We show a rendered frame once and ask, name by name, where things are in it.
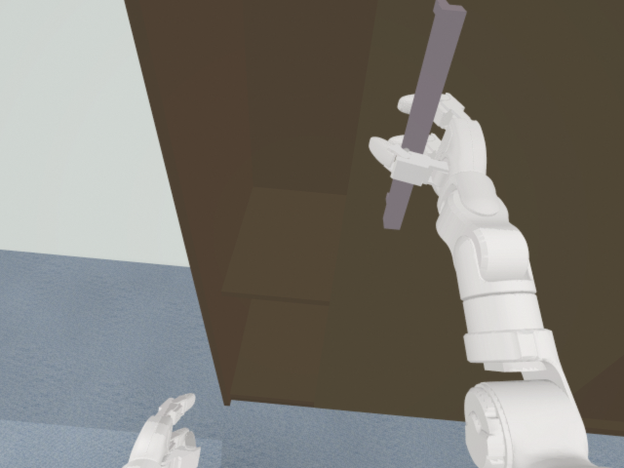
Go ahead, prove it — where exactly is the right robot hand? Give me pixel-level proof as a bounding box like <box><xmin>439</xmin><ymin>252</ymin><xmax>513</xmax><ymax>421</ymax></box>
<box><xmin>369</xmin><ymin>93</ymin><xmax>487</xmax><ymax>196</ymax></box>

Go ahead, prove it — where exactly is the left robot hand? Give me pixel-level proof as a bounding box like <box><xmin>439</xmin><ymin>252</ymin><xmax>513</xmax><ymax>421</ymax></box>
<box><xmin>128</xmin><ymin>393</ymin><xmax>201</xmax><ymax>468</ymax></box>

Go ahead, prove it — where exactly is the handle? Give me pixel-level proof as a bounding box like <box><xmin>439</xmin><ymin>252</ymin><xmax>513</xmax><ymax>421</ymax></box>
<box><xmin>383</xmin><ymin>0</ymin><xmax>467</xmax><ymax>230</ymax></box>

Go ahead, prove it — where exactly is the wardrobe door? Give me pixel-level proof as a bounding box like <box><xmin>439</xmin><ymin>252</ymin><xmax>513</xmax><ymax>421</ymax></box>
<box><xmin>314</xmin><ymin>0</ymin><xmax>624</xmax><ymax>422</ymax></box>
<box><xmin>572</xmin><ymin>355</ymin><xmax>624</xmax><ymax>422</ymax></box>

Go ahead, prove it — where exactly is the right robot forearm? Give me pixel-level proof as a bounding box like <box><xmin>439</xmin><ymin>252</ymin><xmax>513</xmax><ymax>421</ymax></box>
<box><xmin>436</xmin><ymin>172</ymin><xmax>588</xmax><ymax>456</ymax></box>

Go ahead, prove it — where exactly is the robot right upper arm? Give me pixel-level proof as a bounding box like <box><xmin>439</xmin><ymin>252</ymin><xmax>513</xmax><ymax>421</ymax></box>
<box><xmin>464</xmin><ymin>379</ymin><xmax>609</xmax><ymax>468</ymax></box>

